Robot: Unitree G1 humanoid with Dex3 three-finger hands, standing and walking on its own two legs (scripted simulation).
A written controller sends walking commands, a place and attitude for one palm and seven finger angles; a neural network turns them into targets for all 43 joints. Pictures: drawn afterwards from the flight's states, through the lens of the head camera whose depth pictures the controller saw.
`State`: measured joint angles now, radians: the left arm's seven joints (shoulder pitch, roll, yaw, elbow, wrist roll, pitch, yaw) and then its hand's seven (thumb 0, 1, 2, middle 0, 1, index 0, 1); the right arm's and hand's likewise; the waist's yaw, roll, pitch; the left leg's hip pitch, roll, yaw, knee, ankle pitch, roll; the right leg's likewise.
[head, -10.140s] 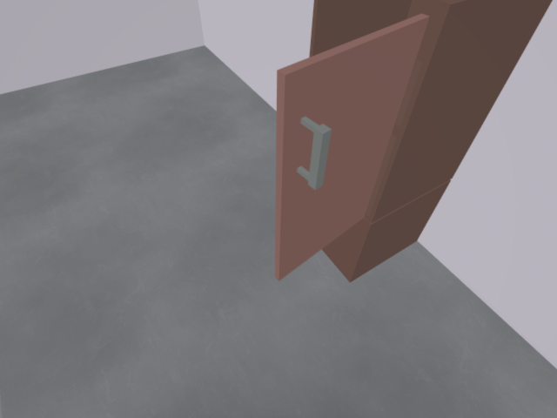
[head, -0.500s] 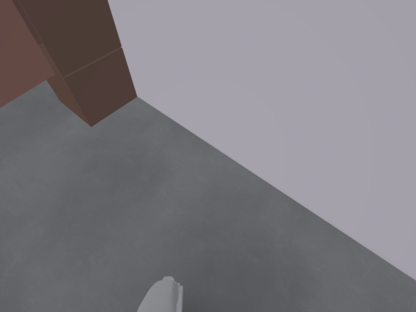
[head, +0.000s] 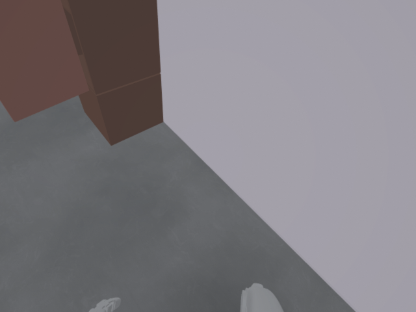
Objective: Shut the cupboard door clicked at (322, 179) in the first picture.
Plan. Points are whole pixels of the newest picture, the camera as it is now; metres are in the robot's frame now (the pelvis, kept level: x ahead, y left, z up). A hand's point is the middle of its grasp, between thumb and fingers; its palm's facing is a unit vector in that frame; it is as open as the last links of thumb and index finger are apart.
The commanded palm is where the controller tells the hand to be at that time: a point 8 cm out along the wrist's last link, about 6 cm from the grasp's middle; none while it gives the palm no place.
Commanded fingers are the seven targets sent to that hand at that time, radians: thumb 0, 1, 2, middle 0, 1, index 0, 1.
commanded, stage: walk to a spot facing it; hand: left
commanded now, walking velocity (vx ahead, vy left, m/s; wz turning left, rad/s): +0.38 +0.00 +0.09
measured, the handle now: out of the picture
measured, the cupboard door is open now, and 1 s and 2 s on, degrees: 98 98 98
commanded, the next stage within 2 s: turn to face it in 0.90 s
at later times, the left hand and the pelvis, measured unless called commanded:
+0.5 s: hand (142, 268) +0.24 +0.16 -0.18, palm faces +0.11 -0.97 -0.22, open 7.1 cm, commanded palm none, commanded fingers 0.00 0.90 0.90 -0.20 -0.30 -0.20 -0.30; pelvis +0.24 -0.03 +0.00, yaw +6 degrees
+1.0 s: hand (128, 190) +0.46 +0.24 -0.18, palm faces +0.19 -0.97 -0.15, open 7.3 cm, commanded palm none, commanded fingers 0.00 0.90 0.90 -0.20 -0.30 -0.20 -0.30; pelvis +0.45 +0.06 +0.00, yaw +7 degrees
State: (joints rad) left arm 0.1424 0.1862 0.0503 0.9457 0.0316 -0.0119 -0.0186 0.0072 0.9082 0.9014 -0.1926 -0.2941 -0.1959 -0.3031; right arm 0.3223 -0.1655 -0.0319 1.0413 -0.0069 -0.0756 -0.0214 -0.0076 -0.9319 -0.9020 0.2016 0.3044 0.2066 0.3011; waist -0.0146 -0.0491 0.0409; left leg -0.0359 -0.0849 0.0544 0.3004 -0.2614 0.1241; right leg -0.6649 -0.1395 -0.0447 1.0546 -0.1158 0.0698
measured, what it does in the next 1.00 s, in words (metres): walks ahead: right foot, then left foot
